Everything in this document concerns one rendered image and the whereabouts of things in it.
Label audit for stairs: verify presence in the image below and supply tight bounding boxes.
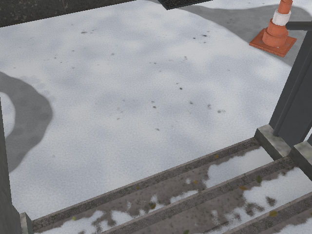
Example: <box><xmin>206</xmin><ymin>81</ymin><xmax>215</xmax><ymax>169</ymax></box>
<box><xmin>31</xmin><ymin>137</ymin><xmax>312</xmax><ymax>234</ymax></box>

